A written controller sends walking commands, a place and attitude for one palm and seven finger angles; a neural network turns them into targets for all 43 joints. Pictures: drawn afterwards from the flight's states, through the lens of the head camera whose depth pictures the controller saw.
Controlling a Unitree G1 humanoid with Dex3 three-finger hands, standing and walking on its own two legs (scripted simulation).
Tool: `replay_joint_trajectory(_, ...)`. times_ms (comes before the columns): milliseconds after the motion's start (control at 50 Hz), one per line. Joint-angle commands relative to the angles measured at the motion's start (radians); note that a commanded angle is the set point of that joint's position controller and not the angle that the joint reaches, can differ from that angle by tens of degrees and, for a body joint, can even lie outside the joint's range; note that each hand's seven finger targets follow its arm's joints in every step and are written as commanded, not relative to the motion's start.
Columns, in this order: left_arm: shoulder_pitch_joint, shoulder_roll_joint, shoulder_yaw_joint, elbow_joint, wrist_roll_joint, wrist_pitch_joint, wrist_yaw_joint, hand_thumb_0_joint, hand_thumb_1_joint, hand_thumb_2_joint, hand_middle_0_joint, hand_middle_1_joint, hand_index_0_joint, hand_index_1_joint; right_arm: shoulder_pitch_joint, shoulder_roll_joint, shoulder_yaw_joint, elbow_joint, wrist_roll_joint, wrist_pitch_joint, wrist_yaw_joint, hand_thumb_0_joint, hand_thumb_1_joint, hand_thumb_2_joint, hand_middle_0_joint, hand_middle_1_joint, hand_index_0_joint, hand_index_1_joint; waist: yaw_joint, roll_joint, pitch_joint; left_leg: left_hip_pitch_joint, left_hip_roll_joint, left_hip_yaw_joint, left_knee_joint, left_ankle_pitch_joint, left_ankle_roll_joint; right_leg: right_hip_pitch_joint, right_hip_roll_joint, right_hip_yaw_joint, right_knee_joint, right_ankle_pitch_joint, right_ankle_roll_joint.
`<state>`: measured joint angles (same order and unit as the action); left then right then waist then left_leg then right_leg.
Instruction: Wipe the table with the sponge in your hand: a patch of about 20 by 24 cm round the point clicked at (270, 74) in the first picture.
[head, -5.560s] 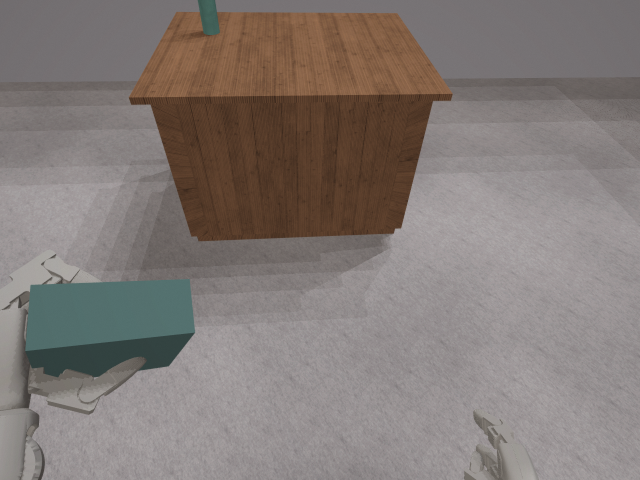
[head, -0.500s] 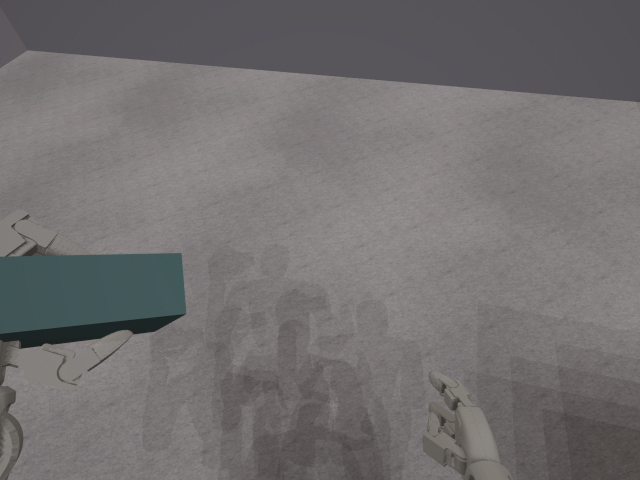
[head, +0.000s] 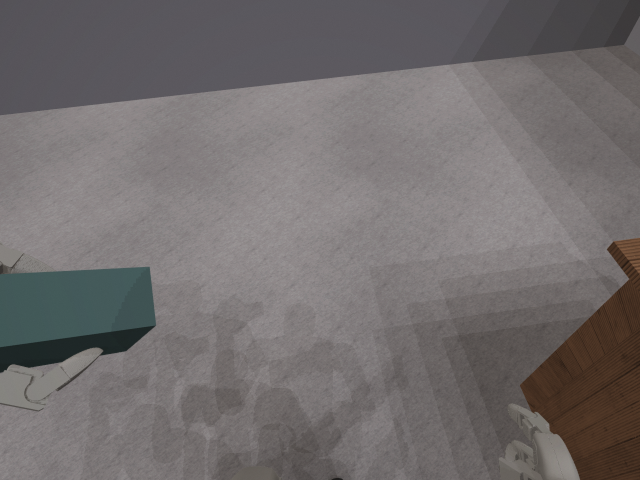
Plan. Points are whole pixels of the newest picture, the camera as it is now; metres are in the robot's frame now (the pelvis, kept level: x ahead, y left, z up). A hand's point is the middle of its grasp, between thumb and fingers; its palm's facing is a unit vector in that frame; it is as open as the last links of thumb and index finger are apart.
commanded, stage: turn to face it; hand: left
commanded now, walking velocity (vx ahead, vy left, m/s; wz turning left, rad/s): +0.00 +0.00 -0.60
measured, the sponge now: (88, 319) +0.23 +0.22 +0.17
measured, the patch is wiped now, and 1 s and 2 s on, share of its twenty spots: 0.00 0.00 0.00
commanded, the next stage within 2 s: none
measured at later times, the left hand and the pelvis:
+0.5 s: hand (175, 378) +0.18 +0.12 +0.16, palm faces +0.15 -0.86 -0.49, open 9.7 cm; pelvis -0.11 -0.04 -0.02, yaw -19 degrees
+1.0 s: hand (323, 463) +0.13 +0.00 +0.16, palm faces -0.11 -0.90 -0.42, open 9.7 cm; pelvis -0.20 -0.07 -0.01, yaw -38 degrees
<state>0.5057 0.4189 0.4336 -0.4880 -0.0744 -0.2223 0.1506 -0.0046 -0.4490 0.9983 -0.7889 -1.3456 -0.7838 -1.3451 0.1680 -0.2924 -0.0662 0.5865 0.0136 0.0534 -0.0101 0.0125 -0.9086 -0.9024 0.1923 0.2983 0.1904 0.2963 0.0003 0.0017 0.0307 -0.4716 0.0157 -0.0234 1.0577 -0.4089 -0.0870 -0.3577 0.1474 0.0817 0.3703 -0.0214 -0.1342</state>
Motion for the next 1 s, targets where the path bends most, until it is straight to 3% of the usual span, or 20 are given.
replay_joint_trajectory(0, -0.064, 0.122, 0.058, -0.154, 0.005, -0.039, 0.017, 0.000, 0.100, 1.300, -1.200, -1.600, -1.200, -1.600, -0.079, -0.074, 0.000, -0.172, -0.003, -0.034, -0.001, 0.000, -0.900, -0.900, 0.200, 0.300, 0.200, 0.300, 0.033, -0.147, -0.177, 0.034, -0.022, 0.032, -0.141, -0.034, 0.020, 0.138, -0.268, 0.351, -0.242, -0.405, 0.159)
replay_joint_trajectory(100, -0.182, 0.149, 0.041, -0.229, 0.036, -0.040, 0.007, 0.000, 0.100, 1.300, -1.200, -1.600, -1.200, -1.600, -0.052, -0.055, 0.001, -0.167, -0.019, -0.031, 0.003, 0.000, -0.900, -0.900, 0.200, 0.300, 0.200, 0.300, 0.036, -0.165, -0.165, 0.311, -0.077, 0.124, -0.495, -0.119, 0.065, -0.029, -0.222, 0.351, -0.310, -0.487, 0.165)
replay_joint_trajectory(140, -0.222, 0.165, 0.037, -0.257, 0.039, -0.056, -0.007, 0.000, 0.100, 1.300, -1.200, -1.600, -1.200, -1.600, -0.011, -0.048, 0.002, -0.151, -0.024, -0.038, 0.005, 0.000, -0.900, -0.900, 0.200, 0.300, 0.200, 0.300, 0.001, -0.050, -0.198, 0.517, -0.010, 0.104, -0.718, -0.058, 0.112, -0.131, -0.158, 0.288, -0.165, -0.417, 0.209)
replay_joint_trajectory(160, -0.225, 0.160, 0.036, -0.259, 0.037, -0.069, -0.019, 0.000, 0.100, 1.300, -1.200, -1.600, -1.200, -1.600, -0.035, -0.062, 0.002, -0.169, -0.036, -0.040, 0.002, 0.000, -0.900, -0.900, 0.200, 0.300, 0.200, 0.300, 0.001, 0.118, -0.189, 0.538, 0.157, -0.035, -0.817, -0.054, 0.174, -0.200, -0.087, 0.202, 0.089, -0.406, 0.211)
replay_joint_trajectory(180, -0.226, 0.157, 0.055, -0.276, 0.048, -0.070, -0.028, 0.000, 0.100, 1.300, -1.200, -1.600, -1.200, -1.600, -0.086, -0.059, 0.003, -0.202, -0.055, -0.055, 0.002, 0.000, -0.900, -0.900, 0.200, 0.300, 0.200, 0.300, 0.032, 0.287, -0.145, 0.442, 0.424, -0.270, -0.877, -0.059, 0.263, -0.284, -0.034, 0.077, 0.531, -0.409, 0.202)
replay_joint_trajectory(200, -0.229, 0.189, 0.090, -0.299, 0.063, -0.067, -0.025, 0.000, 0.100, 1.300, -1.200, -1.600, -1.200, -1.600, -0.096, -0.014, 0.008, -0.215, -0.042, -0.075, -0.001, 0.000, -0.900, -0.900, 0.200, 0.300, 0.200, 0.300, 0.044, 0.215, -0.115, 0.301, 0.512, -0.236, -0.850, 0.080, 0.303, -0.264, -0.099, 0.040, 0.803, -0.401, 0.197)
replay_joint_trajectory(220, -0.248, 0.247, 0.145, -0.348, 0.066, -0.073, -0.024, 0.000, 0.100, 1.300, -1.200, -1.600, -1.200, -1.600, -0.085, 0.014, 0.010, -0.198, -0.033, -0.078, 0.001, 0.000, -0.900, -0.900, 0.200, 0.300, 0.200, 0.300, 0.053, 0.203, -0.141, 0.241, 0.484, -0.150, -0.845, 0.131, 0.286, -0.223, -0.106, 0.027, 0.940, -0.400, 0.192)
replay_joint_trajectory(260, -0.077, 0.130, 0.088, -0.219, 0.043, -0.047, -0.036, 0.000, 0.100, 1.300, -1.200, -1.600, -1.200, -1.600, -0.085, -0.023, -0.005, -0.208, -0.007, -0.075, 0.016, 0.000, -0.900, -0.900, 0.200, 0.300, 0.200, 0.300, 0.043, 0.224, -0.050, 0.141, 0.423, 0.008, -0.796, 0.116, 0.255, -0.233, -0.147, -0.007, 0.993, -0.422, 0.189)
replay_joint_trajectory(320, -0.130, 0.065, 0.012, -0.230, 0.044, -0.032, -0.019, 0.000, 0.100, 1.300, -1.200, -1.600, -1.200, -1.600, -0.043, -0.033, 0.005, -0.182, 0.019, -0.084, 0.013, 0.000, -0.900, -0.900, 0.200, 0.300, 0.200, 0.300, 0.023, 0.177, 0.030, 0.192, 0.376, 0.131, -0.747, 0.243, 0.173, -0.186, -0.181, -0.119, 0.617, -0.403, 0.204)
replay_joint_trajectory(440, -0.269, 0.092, -0.022, -0.200, 0.061, -0.024, -0.008, 0.000, 0.100, 1.300, -1.200, -1.600, -1.200, -1.600, 0.019, -0.062, 0.002, -0.172, 0.011, -0.158, 0.004, 0.000, -0.900, -0.900, 0.200, 0.300, 0.200, 0.300, 0.007, 0.216, -0.073, 0.262, 0.308, 0.214, -0.452, 0.440, 0.083, 0.137, -0.122, -0.256, 0.134, -0.221, 0.211)
replay_joint_trajectory(460, -0.282, 0.125, 0.001, -0.214, 0.065, -0.032, -0.003, 0.000, 0.100, 1.300, -1.200, -1.600, -1.200, -1.600, 0.024, -0.051, 0.003, -0.167, 0.015, -0.165, 0.009, 0.000, -0.900, -0.900, 0.200, 0.300, 0.200, 0.300, 0.009, 0.127, -0.110, 0.234, 0.270, 0.226, -0.314, 0.381, 0.059, 0.212, -0.182, -0.187, 0.052, -0.096, 0.179)
replay_joint_trajectory(500, -0.227, 0.249, 0.122, -0.246, 0.060, -0.056, 0.020, 0.000, 0.100, 1.300, -1.200, -1.600, -1.200, -1.600, -0.061, -0.004, 0.024, -0.199, 0.007, -0.168, -0.003, 0.000, -0.900, -0.900, 0.200, 0.300, 0.200, 0.300, 0.048, -0.280, -0.157, -0.128, 0.070, 0.154, 0.088, -0.281, -0.001, 0.361, -0.484, 0.288, 0.064, 0.678, -0.006)
replay_joint_trajectory(540, -0.150, 0.237, 0.124, -0.315, 0.039, -0.045, 0.013, 0.000, 0.100, 1.300, -1.200, -1.600, -1.200, -1.600, -0.088, -0.022, 0.004, -0.196, 0.016, -0.141, -0.003, 0.000, -0.900, -0.900, 0.200, 0.300, 0.200, 0.300, 0.044, -0.233, -0.194, -0.107, 0.118, -0.004, 0.195, -0.203, 0.009, 0.288, -0.508, 0.321, 0.062, 0.452, -0.044)
replay_joint_trajectory(620, 0.080, 0.226, 0.224, -0.404, 0.002, -0.074, 0.013, 0.000, 0.100, 1.300, -1.200, -1.600, -1.200, -1.600, -0.107, 0.018, 0.043, -0.196, 0.006, -0.081, 0.013, 0.000, -0.900, -0.900, 0.200, 0.300, 0.200, 0.300, 0.027, -0.101, -0.265, 0.023, 0.100, 0.038, -0.156, -0.092, 0.011, 0.270, -0.393, 0.136, 0.113, 0.215, -0.027)
replay_joint_trajectory(700, 0.079, 0.194, 0.218, -0.398, 0.003, -0.066, 0.013, 0.000, 0.100, 1.300, -1.200, -1.600, -1.200, -1.600, -0.042, -0.017, 0.019, -0.192, -0.001, -0.079, 0.012, 0.000, -0.900, -0.900, 0.200, 0.300, 0.200, 0.300, 0.002, -0.095, -0.231, 0.257, 0.045, 0.094, -0.472, 0.067, 0.018, 0.048, -0.341, 0.207, 0.076, -0.108, 0.012)
replay_joint_trajectory(720, 0.092, 0.175, 0.198, -0.359, 0.002, -0.059, 0.010, 0.000, 0.100, 1.300, -1.200, -1.600, -1.200, -1.600, -0.017, -0.027, 0.011, -0.185, 0.003, -0.080, 0.003, 0.000, -0.900, -0.900, 0.200, 0.300, 0.200, 0.300, -0.013, -0.053, -0.214, 0.363, 0.076, 0.079, -0.592, 0.114, 0.036, -0.038, -0.305, 0.175, 0.138, -0.173, 0.050)
replay_joint_trajectory(760, 0.047, 0.157, 0.185, -0.340, 0.022, -0.078, 0.005, 0.000, 0.100, 1.300, -1.200, -1.600, -1.200, -1.600, -0.045, -0.068, -0.005, -0.208, -0.007, -0.091, -0.015, 0.000, -0.900, -0.900, 0.200, 0.300, 0.200, 0.300, 0.012, 0.324, -0.127, 0.355, 0.426, -0.245, -0.781, 0.225, 0.193, -0.247, -0.106, -0.025, 0.607, -0.569, 0.161)
replay_joint_trajectory(780, 0.036, 0.173, 0.189, -0.280, 0.044, -0.085, 0.007, 0.000, 0.100, 1.300, -1.200, -1.600, -1.200, -1.600, -0.055, -0.055, -0.005, -0.196, -0.011, -0.099, -0.013, 0.000, -0.900, -0.900, 0.200, 0.300, 0.200, 0.300, 0.008, 0.318, -0.112, 0.217, 0.491, -0.266, -0.800, 0.190, 0.232, -0.202, -0.126, -0.062, 0.835, -0.556, 0.170)
replay_joint_trajectory(880, -0.136, 0.046, -0.019, -0.216, 0.053, -0.050, -0.009, 0.000, 0.100, 1.300, -1.200, -1.600, -1.200, -1.600, -0.015, -0.058, -0.002, -0.168, 0.016, -0.120, 0.000, 0.000, -0.900, -0.900, 0.200, 0.300, 0.200, 0.300, 0.002, 0.232, -0.025, 0.192, 0.361, 0.100, -0.687, 0.368, 0.166, -0.152, -0.180, -0.138, 0.668, -0.433, 0.205)
replay_joint_trajectory(980, -0.242, 0.086, -0.043, -0.279, 0.058, -0.033, 0.002, 0.000, 0.100, 1.300, -1.200, -1.600, -1.200, -1.600, 0.008, -0.061, 0.011, -0.191, 0.006, -0.162, -0.003, 0.000, -0.900, -0.900, 0.200, 0.300, 0.200, 0.300, 0.003, 0.274, -0.052, 0.221, 0.357, 0.143, -0.630, 0.311, 0.134, 0.028, -0.148, -0.233, 0.347, -0.442, 0.210)
